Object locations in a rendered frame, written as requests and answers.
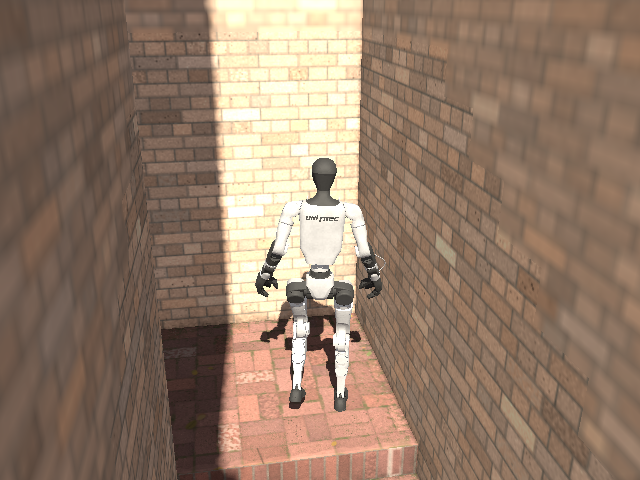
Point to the left robot forearm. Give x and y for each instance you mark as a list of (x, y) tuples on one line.
[(270, 264)]

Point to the right robot hand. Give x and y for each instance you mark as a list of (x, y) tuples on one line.
[(367, 283)]

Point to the left robot hand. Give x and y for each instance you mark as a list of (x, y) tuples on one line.
[(260, 282)]

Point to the right robot forearm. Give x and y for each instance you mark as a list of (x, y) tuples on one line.
[(371, 265)]

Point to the right robot upper arm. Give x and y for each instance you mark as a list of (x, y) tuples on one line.
[(354, 213)]

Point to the left robot upper arm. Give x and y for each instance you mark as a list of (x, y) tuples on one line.
[(291, 209)]

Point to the robot torso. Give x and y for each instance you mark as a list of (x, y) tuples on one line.
[(321, 236)]

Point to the left robot foot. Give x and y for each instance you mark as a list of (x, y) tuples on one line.
[(296, 395)]

